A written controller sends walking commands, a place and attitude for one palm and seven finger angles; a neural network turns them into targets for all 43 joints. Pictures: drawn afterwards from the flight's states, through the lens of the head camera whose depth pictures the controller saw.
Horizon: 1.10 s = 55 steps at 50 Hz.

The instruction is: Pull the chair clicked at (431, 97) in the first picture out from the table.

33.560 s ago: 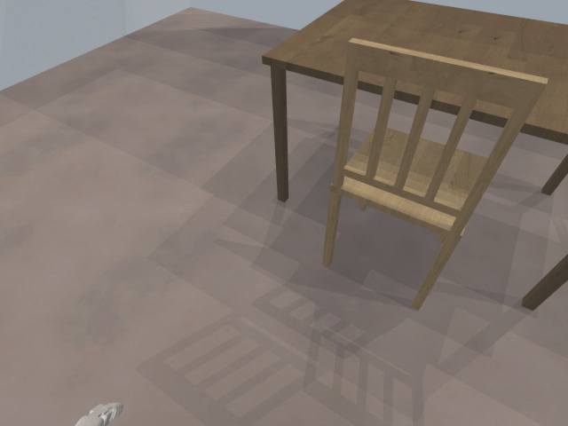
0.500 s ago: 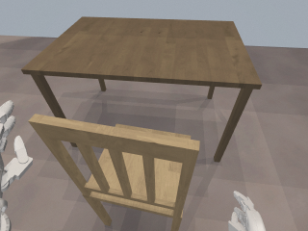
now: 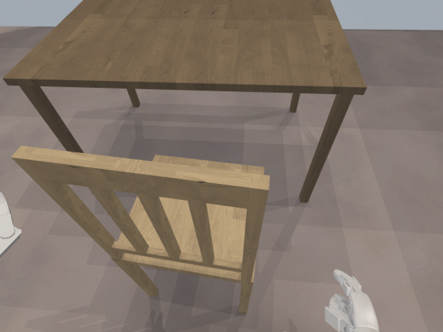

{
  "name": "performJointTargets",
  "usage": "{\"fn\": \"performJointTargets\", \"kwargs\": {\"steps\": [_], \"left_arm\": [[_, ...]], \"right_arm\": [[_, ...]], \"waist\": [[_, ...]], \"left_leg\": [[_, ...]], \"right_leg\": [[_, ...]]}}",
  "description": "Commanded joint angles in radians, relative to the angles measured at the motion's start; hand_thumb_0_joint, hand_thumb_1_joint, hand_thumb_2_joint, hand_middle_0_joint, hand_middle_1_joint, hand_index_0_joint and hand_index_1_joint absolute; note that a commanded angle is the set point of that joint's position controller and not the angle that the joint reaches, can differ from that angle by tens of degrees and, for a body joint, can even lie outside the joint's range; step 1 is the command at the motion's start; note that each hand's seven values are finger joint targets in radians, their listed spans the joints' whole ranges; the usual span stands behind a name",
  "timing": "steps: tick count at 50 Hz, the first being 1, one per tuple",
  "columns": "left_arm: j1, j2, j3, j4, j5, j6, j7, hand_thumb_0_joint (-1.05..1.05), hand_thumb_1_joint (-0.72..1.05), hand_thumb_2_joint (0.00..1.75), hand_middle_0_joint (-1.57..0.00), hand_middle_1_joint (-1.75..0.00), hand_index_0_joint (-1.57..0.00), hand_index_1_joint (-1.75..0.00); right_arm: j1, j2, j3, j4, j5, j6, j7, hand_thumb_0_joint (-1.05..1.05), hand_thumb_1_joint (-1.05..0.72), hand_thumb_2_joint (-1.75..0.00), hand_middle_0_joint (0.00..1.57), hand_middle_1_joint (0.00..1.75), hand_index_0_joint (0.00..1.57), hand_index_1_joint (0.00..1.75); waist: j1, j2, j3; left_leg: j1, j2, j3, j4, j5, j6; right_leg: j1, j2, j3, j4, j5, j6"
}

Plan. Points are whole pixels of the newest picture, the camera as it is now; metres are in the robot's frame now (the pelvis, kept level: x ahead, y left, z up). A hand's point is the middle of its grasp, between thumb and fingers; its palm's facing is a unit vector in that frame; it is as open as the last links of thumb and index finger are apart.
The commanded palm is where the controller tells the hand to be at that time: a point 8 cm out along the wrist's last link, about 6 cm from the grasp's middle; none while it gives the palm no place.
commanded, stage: step back with the hand held close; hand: left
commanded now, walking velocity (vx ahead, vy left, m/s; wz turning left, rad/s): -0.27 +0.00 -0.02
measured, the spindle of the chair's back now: (163, 228) +0.32 +0.16 -0.06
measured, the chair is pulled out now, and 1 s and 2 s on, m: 0.30 0.30 0.30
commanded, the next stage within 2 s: stop stepping back and stand still in 1.12 s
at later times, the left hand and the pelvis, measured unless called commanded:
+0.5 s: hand out of the picture +0.12 +0.26 +0.18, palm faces +0.54 -0.72 -0.43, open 7.4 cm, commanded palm +0.06 +0.28 +0.19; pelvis -0.08 -0.02 -0.01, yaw +0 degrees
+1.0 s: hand out of the picture +0.07 +0.27 +0.17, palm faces +0.49 -0.73 -0.47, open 7.4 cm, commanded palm -0.01 +0.31 +0.19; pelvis -0.13 +0.00 -0.01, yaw +3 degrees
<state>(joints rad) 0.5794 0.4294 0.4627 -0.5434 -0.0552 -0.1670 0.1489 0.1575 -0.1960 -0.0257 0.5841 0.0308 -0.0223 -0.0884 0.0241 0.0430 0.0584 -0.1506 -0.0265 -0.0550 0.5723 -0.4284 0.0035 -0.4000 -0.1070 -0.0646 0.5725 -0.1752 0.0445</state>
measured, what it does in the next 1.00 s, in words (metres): walks backwards: right foot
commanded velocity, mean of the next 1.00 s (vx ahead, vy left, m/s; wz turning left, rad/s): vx -0.36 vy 0.00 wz -0.04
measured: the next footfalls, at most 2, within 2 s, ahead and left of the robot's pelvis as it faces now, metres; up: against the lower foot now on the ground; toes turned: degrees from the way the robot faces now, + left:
right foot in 0.78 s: +0.03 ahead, -0.15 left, +0.00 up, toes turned -1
right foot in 1.16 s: -0.12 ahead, -0.13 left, +0.00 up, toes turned -3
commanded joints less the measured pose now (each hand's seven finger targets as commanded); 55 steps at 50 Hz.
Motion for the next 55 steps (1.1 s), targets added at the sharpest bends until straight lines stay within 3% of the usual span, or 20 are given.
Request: {"fn": "performJointTargets", "kwargs": {"steps": [1,4,8,11,14,19,23,28,31,34,35,37,39,43,45,46,48,50,53,55], "left_arm": [[-0.053,0.109,0.079,-0.106,-0.005,-0.023,0.025,0.00,0.90,0.90,-0.20,-0.30,-0.20,-0.30],[-0.084,0.118,0.054,-0.103,0.005,-0.009,0.032,0.00,0.90,0.90,-0.20,-0.30,-0.20,-0.30],[-0.092,0.163,0.077,-0.124,0.009,0.005,0.048,0.00,0.90,0.90,-0.20,-0.30,-0.20,-0.30],[-0.102,0.197,0.108,-0.186,0.013,-0.003,0.058,0.00,0.90,0.90,-0.20,-0.30,-0.20,-0.30],[-0.108,0.188,0.112,-0.219,0.025,-0.018,0.072,0.00,0.90,0.90,-0.20,-0.30,-0.20,-0.30],[-0.124,0.160,0.074,-0.189,0.024,-0.006,0.063,0.00,0.90,0.90,-0.20,-0.30,-0.20,-0.30],[-0.171,0.136,0.054,-0.114,0.041,-0.009,0.062,0.00,0.90,0.90,-0.20,-0.30,-0.20,-0.30],[-0.164,0.171,0.071,-0.176,0.036,-0.015,0.063,0.00,0.90,0.90,-0.20,-0.30,-0.20,-0.30],[-0.125,0.194,0.113,-0.247,0.034,-0.031,0.065,0.00,0.90,0.90,-0.20,-0.30,-0.20,-0.30],[-0.105,0.173,0.132,-0.276,0.045,-0.045,0.073,0.00,0.90,0.90,-0.20,-0.30,-0.20,-0.30],[-0.111,0.171,0.139,-0.272,0.042,-0.046,0.071,0.00,0.90,0.90,-0.20,-0.30,-0.20,-0.30],[-0.092,0.191,0.157,-0.254,0.031,-0.041,0.066,0.00,0.90,0.90,-0.20,-0.30,-0.20,-0.30],[-0.107,0.178,0.127,-0.233,0.024,-0.046,0.052,0.00,0.90,0.90,-0.20,-0.30,-0.20,-0.30],[-0.167,0.177,0.092,-0.176,0.015,-0.021,0.051,0.00,0.90,0.90,-0.20,-0.30,-0.20,-0.30],[-0.116,0.181,0.109,-0.194,0.019,-0.031,0.050,0.00,0.90,0.90,-0.20,-0.30,-0.20,-0.30],[-0.077,0.175,0.115,-0.215,0.019,-0.045,0.048,0.00,0.90,0.90,-0.20,-0.30,-0.20,-0.30],[-0.026,0.158,0.135,-0.261,0.015,-0.071,0.051,0.00,0.90,0.90,-0.20,-0.30,-0.20,-0.30],[-0.064,0.153,0.129,-0.305,0.003,-0.094,0.048,0.00,0.90,0.90,-0.20,-0.30,-0.20,-0.30],[-0.087,0.155,0.126,-0.350,-0.010,-0.094,0.045,0.00,0.90,0.90,-0.20,-0.30,-0.20,-0.30],[-0.091,0.148,0.105,-0.337,-0.006,-0.098,0.035,0.00,0.90,0.90,-0.20,-0.30,-0.20,-0.30]], "right_arm": [[-0.085,-0.124,-0.039,-0.157,-0.001,-0.044,-0.014,0.00,-0.90,-0.90,0.20,0.30,0.20,0.30],[-0.072,-0.127,-0.035,-0.161,0.001,-0.040,-0.020,0.00,-0.90,-0.90,0.20,0.30,0.20,0.30],[-0.071,-0.111,-0.013,-0.160,0.003,-0.027,-0.024,0.00,-0.90,-0.90,0.20,0.30,0.20,0.30],[-0.098,-0.126,0.000,-0.179,0.000,-0.032,-0.031,0.00,-0.90,-0.90,0.20,0.30,0.20,0.30],[-0.085,-0.141,-0.001,-0.191,-0.001,-0.051,-0.039,0.00,-0.90,-0.90,0.20,0.30,0.20,0.30],[-0.044,-0.151,-0.019,-0.181,-0.004,-0.071,-0.023,0.00,-0.90,-0.90,0.20,0.30,0.20,0.30],[-0.041,-0.158,-0.012,-0.165,-0.014,-0.074,-0.014,0.00,-0.90,-0.90,0.20,0.30,0.20,0.30],[-0.025,-0.156,-0.014,-0.166,-0.007,-0.066,-0.003,0.00,-0.90,-0.90,0.20,0.30,0.20,0.30],[-0.038,-0.151,-0.017,-0.171,-0.013,-0.069,-0.003,0.00,-0.90,-0.90,0.20,0.30,0.20,0.30],[-0.054,-0.158,-0.028,-0.179,-0.011,-0.090,-0.007,0.00,-0.90,-0.90,0.20,0.30,0.20,0.30],[-0.056,-0.149,-0.035,-0.173,-0.011,-0.096,-0.007,0.00,-0.90,-0.90,0.20,0.30,0.20,0.30],[-0.043,-0.141,-0.046,-0.150,-0.009,-0.101,-0.005,0.00,-0.90,-0.90,0.20,0.30,0.20,0.30],[-0.035,-0.130,-0.053,-0.138,-0.010,-0.105,0.001,0.00,-0.90,-0.90,0.20,0.30,0.20,0.30],[-0.039,-0.119,-0.040,-0.086,-0.019,-0.085,0.009,0.00,-0.90,-0.90,0.20,0.30,0.20,0.30],[-0.056,-0.121,-0.029,-0.098,-0.017,-0.081,0.006,0.00,-0.90,-0.90,0.20,0.30,0.20,0.30],[-0.065,-0.127,-0.032,-0.108,-0.015,-0.083,0.000,0.00,-0.90,-0.90,0.20,0.30,0.20,0.30],[-0.096,-0.130,-0.040,-0.127,-0.020,-0.099,-0.008,0.00,-0.90,-0.90,0.20,0.30,0.20,0.30],[-0.077,-0.121,-0.052,-0.109,-0.024,-0.126,0.001,0.00,-0.90,-0.90,0.20,0.30,0.20,0.30],[-0.035,-0.129,-0.066,-0.083,-0.025,-0.160,0.018,0.00,-0.90,-0.90,0.20,0.30,0.20,0.30],[-0.024,-0.131,-0.052,-0.077,-0.018,-0.175,0.028,0.00,-0.90,-0.90,0.20,0.30,0.20,0.30]], "waist": [[-0.014,-0.008,-0.191],[-0.016,-0.094,-0.194],[-0.009,-0.201,-0.189],[-0.002,-0.095,-0.165],[-0.003,0.115,-0.135],[-0.002,0.015,-0.138],[-0.006,-0.002,-0.044],[-0.017,-0.114,-0.125],[-0.014,-0.025,-0.184],[-0.013,0.188,-0.153],[-0.009,0.190,-0.137],[-0.006,0.071,-0.182],[-0.008,-0.116,-0.170],[-0.020,-0.235,-0.158],[-0.021,-0.169,-0.187],[-0.021,-0.063,-0.195],[-0.028,0.278,-0.202],[-0.036,0.204,-0.189],[-0.011,0.184,-0.196],[0.000,0.212,-0.217]], "left_leg": [[-0.164,0.152,-0.019,-0.056,0.584,0.007],[-0.220,0.099,0.007,-0.005,0.286,0.006],[-0.205,0.044,0.030,0.053,-0.032,0.027],[-0.249,0.075,-0.014,-0.060,-0.070,0.048],[-0.440,0.144,-0.086,-0.203,-0.160,0.075],[-0.410,0.105,-0.022,-0.077,0.023,0.044],[-0.491,0.103,-0.031,-0.066,-0.265,0.062],[-0.387,0.080,-0.013,-0.017,-0.145,0.053],[-0.398,0.112,-0.041,-0.089,-0.167,0.071],[-0.633,0.236,-0.132,-0.227,-0.238,0.123],[-0.657,0.258,-0.136,-0.213,-0.152,0.122],[-0.521,0.222,-0.083,-0.076,0.085,0.083],[-0.417,0.102,0.013,0.120,0.034,0.020],[-0.234,0.060,0.039,0.272,-0.078,0.004],[-0.180,0.092,0.017,0.068,-0.021,0.027],[-0.180,0.142,-0.052,-0.052,-0.009,0.056],[-0.306,0.361,-0.271,-0.244,0.075,0.145],[-0.382,0.406,-0.202,-0.250,0.136,0.165],[-0.184,0.339,-0.087,-0.105,0.509,0.125],[-0.137,0.320,-0.070,-0.069,0.460,0.084]], "right_leg": [[0.254,-0.046,0.045,0.037,0.316,-0.062],[0.261,-0.104,0.112,-0.035,0.334,-0.080],[0.140,-0.162,0.185,-0.225,-0.153,-0.091],[0.093,-0.099,0.127,-0.202,-0.324,-0.066],[0.230,-0.012,0.074,-0.030,-0.244,-0.034],[0.221,-0.049,0.108,-0.056,-0.033,-0.043],[0.112,-0.065,0.164,-0.146,-0.386,-0.059],[0.085,-0.084,0.136,-0.165,-0.303,-0.061],[0.125,-0.054,0.110,-0.079,-0.249,-0.044],[0.271,0.051,0.052,0.230,-0.153,-0.023],[0.279,0.070,0.046,0.289,-0.096,-0.021],[0.220,0.040,0.073,0.195,0.034,-0.032],[0.090,-0.102,0.237,-0.041,0.148,-0.097],[-0.094,-0.228,0.316,-0.285,-0.263,-0.167],[-0.074,-0.154,0.188,-0.178,-0.208,-0.118],[-0.075,-0.074,0.120,-0.054,-0.169,-0.076],[-0.045,0.096,0.041,0.382,-0.250,-0.027],[-0.023,0.111,0.125,0.633,-0.339,-0.036],[-0.055,0.085,0.065,0.330,-0.316,-0.021],[0.036,0.078,0.036,0.081,-0.195,-0.028]]}}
